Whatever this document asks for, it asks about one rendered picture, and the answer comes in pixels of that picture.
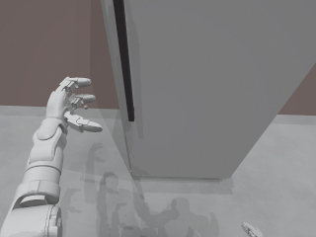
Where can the robot right hand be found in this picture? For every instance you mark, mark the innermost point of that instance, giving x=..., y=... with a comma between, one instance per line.
x=250, y=230

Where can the fridge door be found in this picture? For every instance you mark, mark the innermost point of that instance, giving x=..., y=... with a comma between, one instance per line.
x=207, y=78

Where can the handle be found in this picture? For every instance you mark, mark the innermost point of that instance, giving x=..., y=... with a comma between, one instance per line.
x=124, y=56

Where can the left robot upper arm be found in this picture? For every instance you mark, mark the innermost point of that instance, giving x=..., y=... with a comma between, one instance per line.
x=34, y=221

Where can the left robot forearm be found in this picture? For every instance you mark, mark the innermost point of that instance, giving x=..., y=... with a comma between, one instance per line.
x=40, y=185

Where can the robot left hand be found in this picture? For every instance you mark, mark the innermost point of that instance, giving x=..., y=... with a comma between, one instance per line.
x=59, y=105

